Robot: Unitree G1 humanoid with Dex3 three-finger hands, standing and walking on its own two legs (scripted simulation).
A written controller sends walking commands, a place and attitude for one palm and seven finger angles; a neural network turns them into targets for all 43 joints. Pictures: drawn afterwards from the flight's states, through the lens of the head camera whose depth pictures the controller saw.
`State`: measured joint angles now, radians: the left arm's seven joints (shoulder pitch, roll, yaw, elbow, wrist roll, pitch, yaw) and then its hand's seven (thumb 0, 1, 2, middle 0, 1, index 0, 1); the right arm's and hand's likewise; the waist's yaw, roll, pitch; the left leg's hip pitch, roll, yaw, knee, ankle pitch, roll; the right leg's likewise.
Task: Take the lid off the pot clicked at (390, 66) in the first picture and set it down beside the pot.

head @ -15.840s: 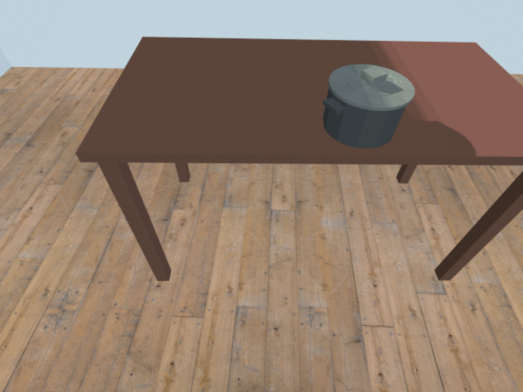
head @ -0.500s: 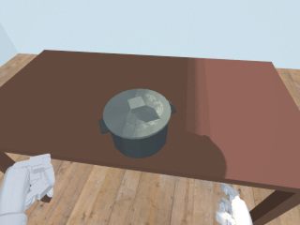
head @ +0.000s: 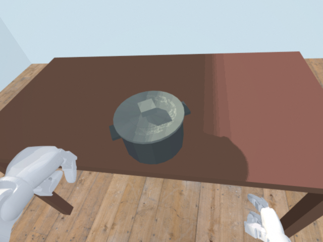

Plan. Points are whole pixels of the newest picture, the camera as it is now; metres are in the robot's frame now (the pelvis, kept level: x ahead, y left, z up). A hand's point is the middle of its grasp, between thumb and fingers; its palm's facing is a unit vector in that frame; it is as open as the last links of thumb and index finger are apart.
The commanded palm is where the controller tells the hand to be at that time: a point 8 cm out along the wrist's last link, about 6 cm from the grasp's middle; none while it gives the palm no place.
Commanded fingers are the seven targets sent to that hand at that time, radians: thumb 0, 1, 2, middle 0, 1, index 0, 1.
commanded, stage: reach forward and open the fingers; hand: left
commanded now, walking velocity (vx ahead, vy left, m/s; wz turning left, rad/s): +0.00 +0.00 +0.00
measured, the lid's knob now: (147, 107) +0.44 +0.09 +0.11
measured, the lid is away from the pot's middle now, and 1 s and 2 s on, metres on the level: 0.00 0.00 0.00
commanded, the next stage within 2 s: move the open hand above the knob in 0.60 s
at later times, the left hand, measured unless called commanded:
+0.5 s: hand (45, 144) +0.26 +0.27 +0.17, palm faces -0.08 -0.04 -1.00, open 9.5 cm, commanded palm +0.24 +0.26 +0.23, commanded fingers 0.00 -0.30 1.48 -0.85 -0.08 -0.85 -0.08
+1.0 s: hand (65, 117) +0.31 +0.24 +0.20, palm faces -0.07 +0.04 -1.00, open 9.9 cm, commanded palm +0.28 +0.23 +0.25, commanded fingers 0.00 -0.31 1.50 -0.86 -0.08 -0.86 -0.08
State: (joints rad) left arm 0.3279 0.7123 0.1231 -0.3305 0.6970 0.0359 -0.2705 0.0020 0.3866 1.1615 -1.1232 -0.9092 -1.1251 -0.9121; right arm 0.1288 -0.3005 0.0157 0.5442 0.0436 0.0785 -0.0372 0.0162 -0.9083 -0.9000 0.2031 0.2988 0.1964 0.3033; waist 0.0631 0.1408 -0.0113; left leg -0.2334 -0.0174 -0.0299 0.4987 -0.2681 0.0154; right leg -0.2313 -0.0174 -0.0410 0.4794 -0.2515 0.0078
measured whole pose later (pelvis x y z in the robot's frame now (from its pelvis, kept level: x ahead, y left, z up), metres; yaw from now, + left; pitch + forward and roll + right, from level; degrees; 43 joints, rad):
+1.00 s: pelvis -0.02 +0.01 +0.00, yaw +0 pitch +0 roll +0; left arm -0.34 0.74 -0.03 -0.12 0.75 0.12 -0.42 0.00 -0.30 1.49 -0.87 -0.08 -0.87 -0.08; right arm 0.12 -0.29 0.04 0.55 0.06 0.07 0.00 0.02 -0.91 -0.90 0.20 0.30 0.20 0.30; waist 0.05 0.12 0.02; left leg -0.25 -0.04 -0.02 0.47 -0.22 0.02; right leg -0.26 -0.04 -0.03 0.48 -0.22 0.01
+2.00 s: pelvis +0.00 +0.00 +0.00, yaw -1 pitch +2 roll +1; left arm -0.70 0.51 -0.20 0.22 0.80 0.30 -0.33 0.00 -0.30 1.50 -0.87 -0.08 -0.87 -0.08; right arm 0.13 -0.28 0.05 0.57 0.09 0.13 0.04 0.02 -0.91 -0.90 0.20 0.30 0.19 0.30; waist 0.01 0.11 -0.04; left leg -0.24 -0.03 0.00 0.46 -0.25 0.02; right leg -0.28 -0.03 -0.01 0.51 -0.26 0.01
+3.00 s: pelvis +0.00 -0.01 +0.00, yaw -2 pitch +2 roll +1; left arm -0.79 0.40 -0.33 0.36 0.83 0.39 -0.31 0.00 -0.30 1.50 -0.86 -0.08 -0.86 -0.08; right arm 0.10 -0.26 0.06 0.58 0.09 0.17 0.05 0.01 -0.91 -0.90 0.20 0.30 0.19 0.30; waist 0.00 0.10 -0.05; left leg -0.25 -0.03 0.00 0.45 -0.24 0.01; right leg -0.30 -0.03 -0.01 0.52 -0.26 0.00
